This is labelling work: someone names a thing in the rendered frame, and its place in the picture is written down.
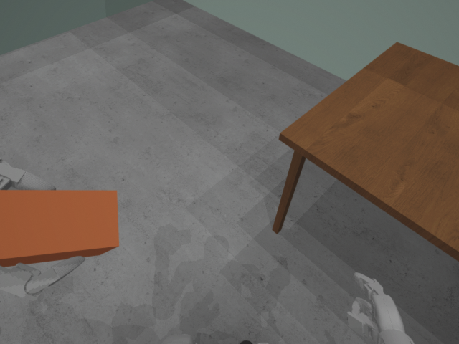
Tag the table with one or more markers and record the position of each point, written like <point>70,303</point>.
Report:
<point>391,134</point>

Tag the right robot forearm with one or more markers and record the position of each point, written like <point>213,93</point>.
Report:
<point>393,337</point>

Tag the robot left hand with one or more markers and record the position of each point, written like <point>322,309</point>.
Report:
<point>23,280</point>

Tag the sponge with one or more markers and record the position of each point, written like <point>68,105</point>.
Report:
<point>49,225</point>

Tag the robot right hand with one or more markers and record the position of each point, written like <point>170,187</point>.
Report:
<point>370,319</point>

